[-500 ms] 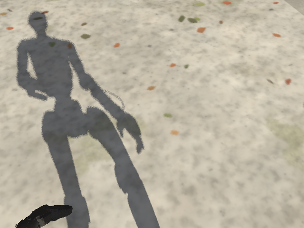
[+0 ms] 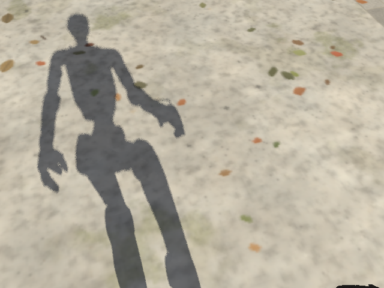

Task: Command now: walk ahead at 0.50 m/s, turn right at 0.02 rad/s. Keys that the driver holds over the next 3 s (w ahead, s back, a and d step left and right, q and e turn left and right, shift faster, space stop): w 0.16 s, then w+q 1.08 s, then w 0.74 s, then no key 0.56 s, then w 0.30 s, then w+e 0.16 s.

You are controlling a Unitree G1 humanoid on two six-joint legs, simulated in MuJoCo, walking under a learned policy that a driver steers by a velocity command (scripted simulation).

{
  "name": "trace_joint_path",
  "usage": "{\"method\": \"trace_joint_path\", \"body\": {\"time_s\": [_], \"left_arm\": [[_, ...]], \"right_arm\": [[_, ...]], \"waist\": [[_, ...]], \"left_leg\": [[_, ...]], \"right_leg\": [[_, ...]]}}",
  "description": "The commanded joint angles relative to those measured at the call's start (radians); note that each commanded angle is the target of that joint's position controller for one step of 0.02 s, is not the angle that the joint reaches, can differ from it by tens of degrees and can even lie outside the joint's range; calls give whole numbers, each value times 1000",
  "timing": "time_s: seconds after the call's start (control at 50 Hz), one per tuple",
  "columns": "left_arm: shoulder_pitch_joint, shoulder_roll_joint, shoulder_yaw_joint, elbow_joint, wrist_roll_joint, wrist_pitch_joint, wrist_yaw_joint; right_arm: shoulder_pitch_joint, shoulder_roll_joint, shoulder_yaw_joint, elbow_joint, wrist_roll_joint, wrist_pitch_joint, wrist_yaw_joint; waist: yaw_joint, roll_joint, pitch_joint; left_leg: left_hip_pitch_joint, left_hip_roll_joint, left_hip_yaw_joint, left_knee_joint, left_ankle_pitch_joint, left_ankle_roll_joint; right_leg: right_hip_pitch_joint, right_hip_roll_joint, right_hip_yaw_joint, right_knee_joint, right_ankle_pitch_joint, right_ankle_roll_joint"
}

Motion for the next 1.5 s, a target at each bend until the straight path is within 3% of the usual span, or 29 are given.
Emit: {"method": "trace_joint_path", "body": {"time_s": [0.02,0.06,0.1,0.16,0.3,0.4,0.46,0.48,0.5,0.52,0.54,0.58,0.62,0.7,0.8,0.9,0.94,0.98,1.0,1.02,1.04,1.06,1.1,1.16,1.3,1.42,1.46,1.48,1.5], "left_arm": [[-21,140,20,-101,-34,-50,-10],[-112,121,17,-124,-12,-54,-1],[-70,92,18,-109,-5,-39,-1],[-92,56,10,-113,4,-18,3],[-340,23,-4,-178,6,-45,-13],[-412,62,5,-202,-5,-69,-34],[-213,132,40,-144,-1,-80,-24],[-50,191,58,-123,18,-81,-15],[25,272,80,-98,17,-65,-14],[27,185,59,-100,10,-61,-17],[-33,121,39,-108,7,-62,-16],[-145,61,20,-107,13,-61,-17],[-188,45,18,-96,21,-68,-15],[-183,91,36,-62,19,-80,-8],[-158,134,47,-39,14,-65,2],[-95,176,61,-7,-11,-34,3],[-105,205,71,-9,-21,-21,6],[-126,206,69,-17,-29,-7,10],[-104,158,50,-32,0,-11,12],[-19,14,3,-93,37,-38,-3],[-130,100,14,-98,-1,-74,-15],[-219,146,27,-129,-37,-92,-21],[-214,130,25,-114,2,-101,-7],[-176,116,31,-108,19,-69,-9],[-382,41,-3,-166,16,-62,-23],[-437,89,8,-198,7,-82,-44],[-362,109,20,-181,8,-87,-43],[-254,138,37,-150,13,-91,-38],[-95,184,50,-129,26,-93,-33]], "right_arm": [[290,-170,-51,19,5,-2,-8],[180,-136,-41,4,-12,-3,-10],[153,-105,-32,3,-21,-12,-10],[171,-128,-38,25,-8,-21,-16],[274,-172,-54,74,12,6,-46],[319,-181,-64,95,21,30,-60],[296,-160,-61,85,14,40,-63],[284,-98,-38,56,-3,39,-59],[417,3,-9,26,5,23,-57],[394,-80,-26,34,30,16,-58],[302,-156,-50,15,42,16,-59],[239,-142,-57,-1,25,27,-61],[253,-104,-59,-6,26,47,-53],[194,-65,-52,-50,18,71,-47],[58,-45,-38,-96,17,60,-16],[-56,-59,-39,-162,16,64,8],[-18,-90,-56,-169,12,70,11],[221,-166,-104,-111,15,78,0],[388,-250,-139,-69,22,90,-21],[332,-355,-146,-85,28,78,-24],[351,-260,-117,-118,21,59,-15],[318,-209,-100,-108,10,41,-11],[199,-159,-84,-120,7,31,-15],[153,-142,-75,-141,-4,25,-29],[248,-168,-83,-91,8,28,-61],[326,-162,-81,-27,9,37,-61],[310,-165,-82,-22,9,46,-62],[300,-145,-74,-26,6,49,-61],[292,-111,-56,-47,-5,50,-62]], "waist": [[-151,157,-222],[-102,58,-82],[-55,94,-79],[-44,75,-44],[-113,57,16],[-108,87,20],[0,92,-88],[71,13,-239],[21,-267,-379],[45,-251,-360],[51,-164,-215],[3,-104,-82],[-37,-134,-43],[-45,-76,0],[0,-45,29],[22,-43,61],[-20,-72,16],[-161,-57,-119],[-222,56,-210],[-86,317,-293],[-166,174,-380],[-170,121,-234],[-84,21,-111],[-31,43,-86],[-106,74,-19],[-124,103,12],[-79,128,-11],[-25,113,-84],[45,51,-232]], "left_leg": [[734,341,-637,-310,-319,203],[488,277,-448,-342,-96,182],[392,230,-349,-387,34,177],[344,226,-261,-442,132,200],[344,163,-177,-446,138,159],[428,214,-266,-348,104,137],[394,158,-254,-131,237,87],[249,88,-207,143,101,51],[-124,-60,-92,485,-375,-18],[-248,-14,-173,639,-451,-21],[-290,29,-178,674,-364,-14],[-239,94,-153,622,-225,-25],[-156,129,-148,573,-166,-34],[-195,144,-138,459,-65,-59],[-160,125,-72,193,149,-47],[-162,95,-9,62,74,2],[-63,38,43,50,-27,41],[276,-55,86,-19,-8,102],[585,35,-94,-40,-5,158],[868,280,-676,-163,-206,346],[888,330,-849,-303,-326,358],[791,308,-716,-321,-246,308],[526,227,-505,-317,-20,252],[359,181,-403,-362,168,251],[252,97,-259,-378,94,174],[436,190,-349,-282,122,155],[473,188,-352,-204,297,134],[464,136,-313,-75,428,110],[339,80,-264,173,330,74]], "right_leg": [[-648,-20,87,507,2,-27],[-601,-102,45,407,151,-27],[-497,-134,51,342,213,-19],[-519,-146,30,241,266,11],[-482,-83,-1,-187,581,59],[-411,-55,29,-319,530,38],[-105,-44,2,-370,451,-22],[166,-193,138,-329,418,-84],[513,-429,536,-384,264,-226],[472,-435,677,-481,51,-236],[348,-393,530,-507,32,-190],[131,-318,317,-555,228,-159],[17,-276,186,-610,328,-150],[-19,-288,44,-668,467,-180],[18,-263,-124,-674,542,-156],[162,-306,-192,-607,642,-122],[198,-308,-226,-483,943,-101],[115,-260,-279,-141,1113,-58],[-133,-216,-282,170,811,-9],[-574,-6,-175,501,-75,48],[-672,-7,41,592,-96,30],[-743,-48,38,571,6,5],[-633,-119,42,399,143,1],[-511,-131,37,279,212,36],[-424,-56,0,-183,620,83],[-439,-47,15,-301,530,16],[-346,-23,-21,-334,452,-23],[-191,-16,-34,-353,471,-55],[76,-145,99,-308,494,-122]]}}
